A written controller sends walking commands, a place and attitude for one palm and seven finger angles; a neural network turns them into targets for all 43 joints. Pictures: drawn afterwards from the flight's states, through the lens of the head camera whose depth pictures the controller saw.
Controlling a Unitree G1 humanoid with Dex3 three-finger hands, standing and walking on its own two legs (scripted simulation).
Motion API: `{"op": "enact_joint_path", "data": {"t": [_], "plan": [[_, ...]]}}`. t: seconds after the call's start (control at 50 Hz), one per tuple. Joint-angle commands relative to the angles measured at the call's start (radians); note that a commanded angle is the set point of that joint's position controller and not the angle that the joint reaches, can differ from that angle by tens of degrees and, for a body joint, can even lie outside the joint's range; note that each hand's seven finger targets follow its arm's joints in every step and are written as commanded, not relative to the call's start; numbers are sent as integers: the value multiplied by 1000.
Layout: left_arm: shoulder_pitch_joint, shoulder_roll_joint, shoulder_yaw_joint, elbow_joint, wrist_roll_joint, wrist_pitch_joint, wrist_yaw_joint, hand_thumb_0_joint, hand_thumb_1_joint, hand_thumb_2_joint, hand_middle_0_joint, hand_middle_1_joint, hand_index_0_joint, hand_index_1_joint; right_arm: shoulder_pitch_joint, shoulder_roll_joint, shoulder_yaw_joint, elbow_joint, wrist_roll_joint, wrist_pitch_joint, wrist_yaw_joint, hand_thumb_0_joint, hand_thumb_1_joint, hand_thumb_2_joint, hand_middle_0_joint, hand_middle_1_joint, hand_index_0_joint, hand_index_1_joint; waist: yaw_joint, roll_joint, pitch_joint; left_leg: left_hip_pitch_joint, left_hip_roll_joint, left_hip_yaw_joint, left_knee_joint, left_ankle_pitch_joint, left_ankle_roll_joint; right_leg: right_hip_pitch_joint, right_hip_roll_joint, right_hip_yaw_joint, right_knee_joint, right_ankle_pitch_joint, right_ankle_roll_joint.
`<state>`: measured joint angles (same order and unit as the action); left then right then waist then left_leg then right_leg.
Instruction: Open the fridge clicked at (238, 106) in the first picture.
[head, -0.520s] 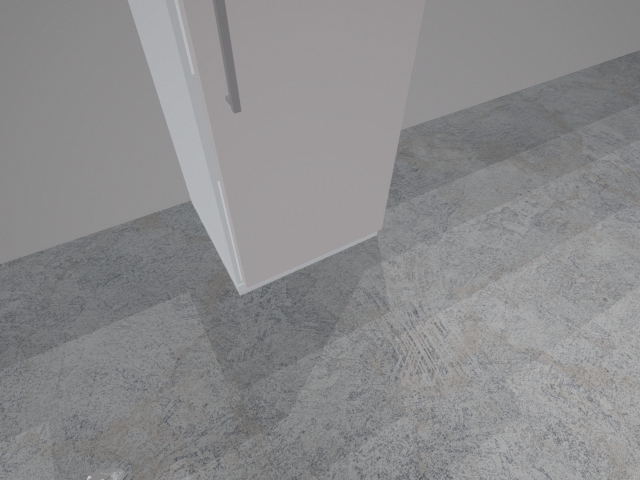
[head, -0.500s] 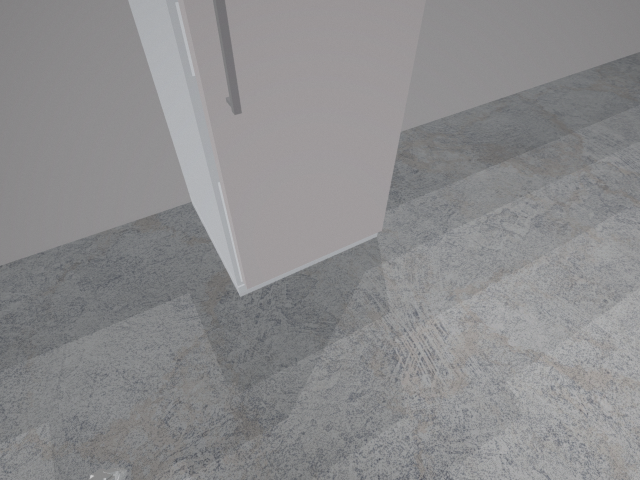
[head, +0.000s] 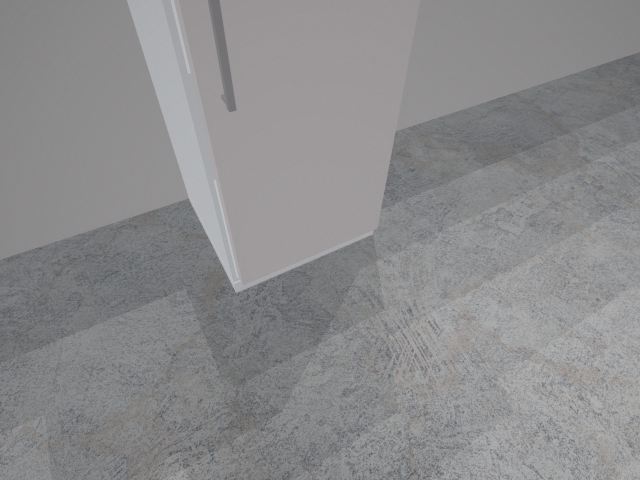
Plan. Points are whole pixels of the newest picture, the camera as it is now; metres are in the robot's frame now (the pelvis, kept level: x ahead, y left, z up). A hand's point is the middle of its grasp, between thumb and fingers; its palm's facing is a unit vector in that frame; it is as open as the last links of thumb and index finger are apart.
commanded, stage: stand and wait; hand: left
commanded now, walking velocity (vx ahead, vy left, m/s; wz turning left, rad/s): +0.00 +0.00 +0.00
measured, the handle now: (219, 52) +0.85 +0.26 +0.14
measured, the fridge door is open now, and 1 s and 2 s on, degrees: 0 0 0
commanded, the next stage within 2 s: look at it before walking up in 0.30 s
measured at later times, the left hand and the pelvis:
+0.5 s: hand out of the picture +0.08 +0.24 -0.15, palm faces -0.03 -0.94 -0.33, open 7.4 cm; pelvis -0.01 +0.00 +0.00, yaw +0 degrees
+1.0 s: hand out of the picture +0.07 +0.25 -0.15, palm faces -0.02 -0.94 -0.33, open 7.4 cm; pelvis +0.00 +0.00 +0.00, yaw +0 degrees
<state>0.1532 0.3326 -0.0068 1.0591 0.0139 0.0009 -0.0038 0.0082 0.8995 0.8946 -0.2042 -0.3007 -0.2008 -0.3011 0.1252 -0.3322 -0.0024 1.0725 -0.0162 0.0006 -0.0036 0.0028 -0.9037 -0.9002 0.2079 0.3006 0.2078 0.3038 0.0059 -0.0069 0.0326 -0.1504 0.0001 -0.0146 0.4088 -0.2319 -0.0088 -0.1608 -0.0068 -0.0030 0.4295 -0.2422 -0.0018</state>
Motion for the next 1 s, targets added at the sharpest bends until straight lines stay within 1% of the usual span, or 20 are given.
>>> {"op": "enact_joint_path", "data": {"t": [0.0,0.08,0.1,0.26,0.34,0.36,0.42,0.46,0.6,0.62,0.68,0.7,0.76,0.82,0.86,0.88,0.92,0.94,0.96,0.98], "plan": [[-55,214,45,-68,-5,-30,16,0,900,900,-200,-300,-200,-300,-62,-198,-35,-60,5,-33,-11,0,-900,-900,200,300,200,300,-3,5,-78,7,103,-78,-59,153,38,26,-121,109,-86,165,-36],[-56,215,44,-57,-6,-30,16,0,900,900,-200,-300,-200,-300,-53,-203,-34,-47,7,-33,-11,0,-900,-900,200,300,200,300,-4,5,-83,11,107,-81,-65,164,37,34,-120,107,-86,178,-36],[-57,215,44,-54,-6,-30,16,0,900,900,-200,-300,-200,-300,-54,-203,-34,-43,7,-33,-11,0,-900,-900,200,300,200,300,-3,4,-72,8,108,-80,-70,163,37,31,-120,107,-89,177,-36],[-61,220,43,-46,-4,-31,16,0,900,900,-200,-300,-200,-300,-49,-207,-33,-33,7,-32,-10,0,-900,-900,200,300,200,300,-4,-2,-60,13,109,-84,-80,147,35,17,-119,114,-107,147,-36],[-67,218,43,-46,-4,-30,15,0,900,900,-200,-300,-200,-300,-50,-206,-33,-31,6,-32,-9,0,-900,-900,200,300,200,300,-4,-3,-40,6,108,-84,-90,128,34,6,-118,117,-119,119,-33],[-67,221,43,-48,-3,-31,15,0,900,900,-200,-300,-200,-300,-46,-205,-34,-32,7,-32,-9,0,-900,-900,200,300,200,300,-5,-7,-50,6,108,-87,-86,137,34,11,-117,117,-117,124,-34],[-72,216,43,-48,-4,-28,13,0,900,900,-200,-300,-200,-300,-53,-208,-32,-32,5,-33,-9,0,-900,-900,200,300,200,300,-3,12,-33,-2,108,-91,-100,115,34,0,-113,114,-121,90,-31],[-68,219,44,-49,-2,-30,14,0,900,900,-200,-300,-200,-300,-50,-208,-33,-33,7,-33,-8,0,-900,-900,200,300,200,300,-3,0,-49,6,109,-89,-93,127,35,8,-115,112,-121,103,-31],[-64,217,44,-48,-4,-32,14,0,900,900,-200,-300,-200,-300,-55,-207,-32,-31,7,-35,-9,0,-900,-900,200,300,200,300,-3,8,-64,21,111,-87,-92,154,34,19,-119,111,-120,144,-31],[-66,218,44,-48,-3,-32,14,0,900,900,-200,-300,-200,-300,-54,-206,-33,-32,7,-35,-9,0,-900,-900,200,300,200,300,-4,0,-67,22,111,-89,-90,166,34,25,-118,111,-118,161,-32],[-68,218,44,-46,-3,-31,14,0,900,900,-200,-300,-200,-300,-54,-208,-32,-30,8,-34,-9,0,-900,-900,200,300,200,300,-6,2,-61,22,113,-88,-95,161,33,23,-116,110,-118,157,-30],[-64,216,43,-45,-3,-31,13,0,900,900,-200,-300,-200,-300,-58,-209,-33,-30,8,-35,-9,0,-900,-900,200,300,200,300,-3,15,-59,23,113,-86,-97,156,34,20,-117,108,-120,150,-29],[-59,219,43,-42,-3,-32,14,0,900,900,-200,-300,-200,-300,-55,-209,-31,-31,9,-34,-10,0,-900,-900,200,300,200,300,-4,7,-63,26,114,-88,-94,172,34,25,-116,109,-120,170,-30],[-59,218,42,-39,-4,-31,14,0,900,900,-200,-300,-200,-300,-56,-211,-30,-27,9,-36,-11,0,-900,-900,200,300,200,300,-4,18,-70,32,116,-89,-99,187,34,37,-117,106,-116,189,-29],[-57,219,43,-38,-3,-31,14,0,900,900,-200,-300,-200,-300,-54,-212,-30,-29,10,-36,-11,0,-900,-900,200,300,200,300,-3,8,-75,35,118,-89,-100,191,34,41,-116,101,-116,190,-28],[-60,217,43,-36,-3,-30,14,0,900,900,-200,-300,-200,-300,-60,-213,-31,-28,9,-36,-11,0,-900,-900,200,300,200,300,-2,18,-64,34,116,-88,-102,190,34,36,-116,101,-117,189,-27],[-58,216,43,-35,-3,-29,13,0,900,900,-200,-300,-200,-300,-60,-212,-30,-27,9,-35,-11,0,-900,-900,200,300,200,300,-1,5,-52,26,116,-89,-108,170,34,31,-117,100,-124,167,-26],[-58,217,42,-35,-3,-29,13,0,900,900,-200,-300,-200,-300,-59,-213,-30,-26,9,-35,-11,0,-900,-900,200,300,200,300,-2,9,-51,27,114,-91,-110,173,34,31,-116,102,-125,167,-27],[-55,218,44,-36,-2,-31,14,0,900,900,-200,-300,-200,-300,-55,-212,-31,-28,10,-35,-11,0,-900,-900,200,300,200,300,-1,3,-64,33,116,-90,-103,187,35,40,-118,101,-124,181,-27],[-55,219,42,-35,-3,-31,14,0,900,900,-200,-300,-200,-300,-59,-212,-31,-28,9,-35,-11,0,-900,-900,200,300,200,300,-2,12,-67,37,116,-89,-103,191,35,40,-121,101,-123,190,-28]]}}
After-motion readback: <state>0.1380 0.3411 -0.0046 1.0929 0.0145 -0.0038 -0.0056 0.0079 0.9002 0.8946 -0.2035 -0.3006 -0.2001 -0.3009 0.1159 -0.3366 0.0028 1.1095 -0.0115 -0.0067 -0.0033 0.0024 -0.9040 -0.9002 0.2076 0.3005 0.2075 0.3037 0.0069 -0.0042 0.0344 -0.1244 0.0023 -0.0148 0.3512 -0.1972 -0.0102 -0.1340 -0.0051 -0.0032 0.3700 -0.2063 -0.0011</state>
